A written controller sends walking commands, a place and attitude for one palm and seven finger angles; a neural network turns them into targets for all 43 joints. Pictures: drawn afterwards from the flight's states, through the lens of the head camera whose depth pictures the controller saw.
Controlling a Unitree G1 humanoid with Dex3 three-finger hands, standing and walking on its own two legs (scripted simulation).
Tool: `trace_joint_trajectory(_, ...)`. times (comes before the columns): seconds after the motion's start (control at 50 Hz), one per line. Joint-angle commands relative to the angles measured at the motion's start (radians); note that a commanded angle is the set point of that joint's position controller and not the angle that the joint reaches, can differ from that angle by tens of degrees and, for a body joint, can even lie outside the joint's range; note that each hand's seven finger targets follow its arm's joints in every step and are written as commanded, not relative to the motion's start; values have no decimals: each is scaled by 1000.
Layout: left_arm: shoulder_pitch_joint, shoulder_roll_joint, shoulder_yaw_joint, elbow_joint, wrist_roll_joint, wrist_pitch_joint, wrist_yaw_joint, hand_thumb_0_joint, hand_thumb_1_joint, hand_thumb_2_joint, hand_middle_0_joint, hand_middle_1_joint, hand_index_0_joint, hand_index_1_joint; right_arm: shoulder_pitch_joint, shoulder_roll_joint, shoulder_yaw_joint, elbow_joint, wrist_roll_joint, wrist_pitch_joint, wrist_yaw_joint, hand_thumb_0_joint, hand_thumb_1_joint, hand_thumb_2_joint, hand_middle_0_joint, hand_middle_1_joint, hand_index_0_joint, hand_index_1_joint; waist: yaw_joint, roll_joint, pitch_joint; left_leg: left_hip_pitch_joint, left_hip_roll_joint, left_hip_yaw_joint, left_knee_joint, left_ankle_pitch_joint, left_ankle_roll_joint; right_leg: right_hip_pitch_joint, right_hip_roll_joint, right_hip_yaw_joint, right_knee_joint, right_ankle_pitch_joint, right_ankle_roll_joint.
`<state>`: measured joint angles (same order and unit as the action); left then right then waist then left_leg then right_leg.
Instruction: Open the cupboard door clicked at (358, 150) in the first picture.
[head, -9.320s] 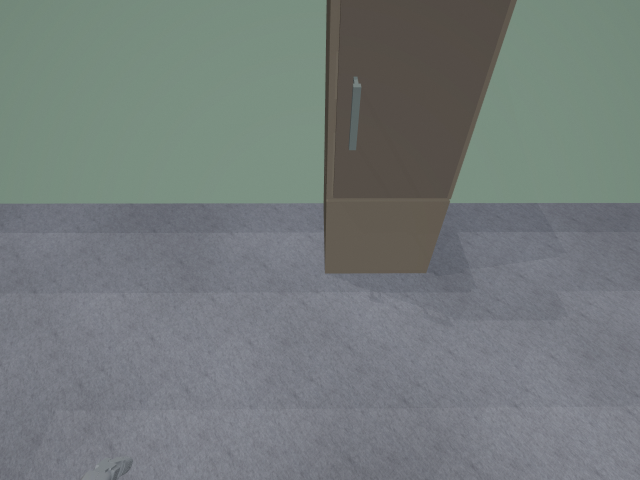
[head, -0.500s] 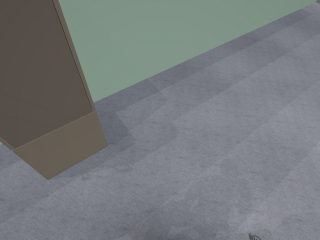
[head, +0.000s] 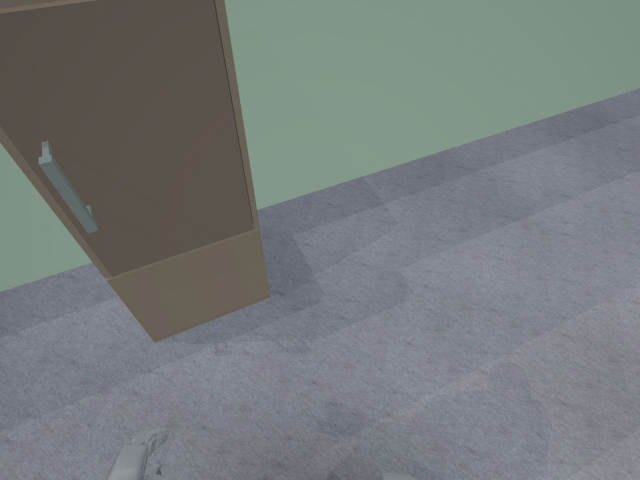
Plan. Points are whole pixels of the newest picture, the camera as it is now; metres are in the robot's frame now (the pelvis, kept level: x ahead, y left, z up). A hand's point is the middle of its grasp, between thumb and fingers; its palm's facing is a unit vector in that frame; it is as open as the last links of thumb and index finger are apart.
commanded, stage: turn to face it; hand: left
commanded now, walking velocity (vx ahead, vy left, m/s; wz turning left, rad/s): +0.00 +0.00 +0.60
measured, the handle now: (70, 189) +0.59 +0.46 -0.04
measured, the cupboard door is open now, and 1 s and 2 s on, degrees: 0 0 0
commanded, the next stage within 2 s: take the last steps up to it in 0.54 s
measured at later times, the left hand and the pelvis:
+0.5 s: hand out of the picture -0.03 +0.18 -0.16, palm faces +0.33 -0.90 -0.27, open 7.4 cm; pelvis -0.02 -0.03 +0.00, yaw +18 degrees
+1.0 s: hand out of the picture -0.02 +0.20 -0.16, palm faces +0.40 -0.89 -0.21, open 7.4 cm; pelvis +0.01 +0.00 +0.00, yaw +23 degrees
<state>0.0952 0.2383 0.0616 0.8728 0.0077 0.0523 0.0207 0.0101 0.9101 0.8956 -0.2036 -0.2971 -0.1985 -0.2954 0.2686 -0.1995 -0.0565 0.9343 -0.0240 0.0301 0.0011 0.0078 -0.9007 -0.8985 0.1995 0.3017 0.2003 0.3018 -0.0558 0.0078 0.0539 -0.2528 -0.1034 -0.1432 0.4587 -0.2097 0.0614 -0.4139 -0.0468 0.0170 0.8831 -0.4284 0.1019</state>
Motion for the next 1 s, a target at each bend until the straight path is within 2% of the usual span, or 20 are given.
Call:
trace_joint_trajectory(0.0,15,83,14,-97,-11,-35,12,0,900,900,-200,-300,-200,-300,5,-220,-61,-66,-1,-10,-16,0,-900,-900,200,300,200,300,27,153,-136,107,269,-332,-31,545,111,69,41,3,-189,18,-21)
trace_joint_trajectory(0.04,79,96,19,-81,-14,-44,16,0,900,900,-200,-300,-200,-300,-18,-210,-63,-71,6,-7,-12,0,-900,-900,200,300,200,300,60,133,-159,20,225,-323,12,453,65,230,41,-4,-382,165,-30)
trace_joint_trajectory(0.06,110,127,23,-73,-11,-54,20,0,900,900,-200,-300,-200,-300,-21,-186,-60,-74,15,-9,-8,0,-900,-900,200,300,200,300,77,63,-167,-86,184,-288,69,321,18,373,-10,35,-518,265,-40)
trace_joint_trajectory(0.08,130,199,38,-71,1,-63,27,0,900,900,-200,-300,-200,-300,7,-126,-53,-80,24,-11,-2,0,-900,-900,200,300,200,300,82,-164,-196,-277,86,-138,228,-36,-55,547,-240,230,-592,306,-107)
trace_joint_trajectory(0.1,138,241,43,-77,10,-60,28,0,900,900,-200,-300,-200,-300,2,-124,-57,-102,15,-7,-6,0,-900,-900,200,300,200,300,83,-265,-160,-361,-13,29,446,-376,-108,466,-452,400,-598,422,-225)
trace_joint_trajectory(0.12,114,228,35,-89,7,-53,28,0,900,900,-200,-300,-200,-300,-1,-157,-67,-97,5,4,-4,0,-900,-900,200,300,200,300,68,-168,-117,-322,35,6,618,-366,-100,319,-449,335,-600,383,-270)
trace_joint_trajectory(0.16,3,158,26,-106,3,-52,27,0,900,900,-200,-300,-200,-300,23,-146,-70,-58,0,28,7,0,-900,-900,200,300,200,300,17,-161,-26,-309,79,20,744,-255,-107,182,-338,224,-641,203,-224)
trace_joint_trajectory(0.22,13,113,10,-94,6,-64,16,0,900,900,-200,-300,-200,-300,25,-128,-60,-43,-2,34,23,0,-900,-900,200,300,200,300,9,-175,30,-322,104,80,800,-137,-128,169,-247,25,-598,330,-188)
trace_joint_trajectory(0.42,203,179,32,-10,25,-57,10,0,900,900,-200,-300,-200,-300,-140,-95,-24,-77,12,20,19,0,-900,-900,200,300,200,300,97,-238,-36,-195,116,200,393,-238,-131,314,-291,-58,-490,653,-228)
trace_joint_trajectory(0.48,200,191,40,6,25,-52,10,0,900,900,-200,-300,-200,-300,-109,-93,-17,-67,16,5,13,0,-900,-900,200,300,200,300,85,-244,-83,-81,100,234,216,-198,-114,323,-295,-78,-417,707,-209)
trace_joint_trajectory(0.52,180,179,39,12,10,-45,9,0,900,900,-200,-300,-200,-300,-37,-124,-20,-42,14,-10,11,0,-900,-900,200,300,200,300,36,-164,-127,107,112,226,-38,35,-97,252,-257,-137,-287,618,-138)
trace_joint_trajectory(0.54,208,130,30,0,1,-39,7,0,900,900,-200,-300,-200,-300,2,-213,-37,-38,7,-25,9,0,-900,-900,200,300,200,300,19,59,-190,291,278,36,-98,275,-44,84,-174,-189,-102,365,-76)
trace_joint_trajectory(0.56,197,61,3,-25,0,-36,4,0,900,900,-200,-300,-200,-300,48,-299,-56,-34,11,-25,2,0,-900,-900,200,300,200,300,2,303,-202,366,490,-206,-87,688,56,-120,-73,-160,69,-207,-23)
trace_joint_trajectory(0.58,171,79,3,-23,3,-24,12,0,900,900,-200,-300,-200,-300,57,-300,-53,-24,9,-14,-5,0,-900,-900,200,300,200,300,-9,232,-198,288,526,-158,-64,709,134,-77,-85,-75,153,-242,-39)
trace_joint_trajectory(0.64,138,81,6,33,3,-23,4,0,900,900,-200,-300,-200,-300,-59,-199,-18,-26,1,-23,-29,0,-900,-900,200,300,200,300,29,207,-88,198,393,-51,-74,657,117,-90,-85,-35,210,-80,-33)
trace_joint_trajectory(0.7,182,68,0,71,11,-33,-16,0,900,900,-200,-300,-200,-300,-43,-173,-7,-14,5,-42,-28,0,-900,-900,200,300,200,300,40,148,-78,212,347,-22,-141,413,98,-98,-59,-63,223,5,-32)
trace_joint_trajectory(0.8,150,49,-10,76,20,-41,-28,0,900,900,-200,-300,-200,-300,26,-155,-11,23,4,-57,-25,0,-900,-900,200,300,200,300,27,109,10,168,359,-83,-256,-17,124,-135,-65,-64,125,45,-39)
trace_joint_trajectory(0.9,95,22,-10,51,18,-53,-40,0,900,900,-200,-300,-200,-300,50,-152,-19,45,-4,-62,-24,0,-900,-900,200,300,200,300,21,129,71,74,357,-100,-289,-191,124,-49,-58,-82,-104,43,-52)
trace_joint_trajectory(0.96,148,16,-4,71,16,-62,-42,0,900,900,-200,-300,-200,-300,29,-154,-20,58,-5,-61,-21,0,-900,-900,200,300,200,300,53,117,76,-30,344,-89,-259,-257,108,108,-24,-104,-226,74,-62)
trace_joint_trajectory(0.98,208,11,0,90,16,-66,-42,0,900,900,-200,-300,-200,-300,13,-153,-18,58,-3,-60,-22,0,-900,-900,200,300,200,300,85,99,50,-75,329,-70,-209,-289,91,208,-15,-108,-295,121,-63)
